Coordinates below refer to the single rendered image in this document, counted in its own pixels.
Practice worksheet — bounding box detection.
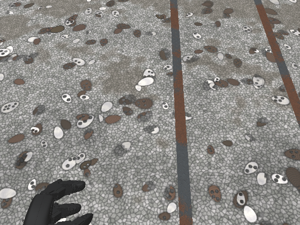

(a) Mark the robot left hand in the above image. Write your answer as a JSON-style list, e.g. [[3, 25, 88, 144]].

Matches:
[[22, 179, 93, 225]]

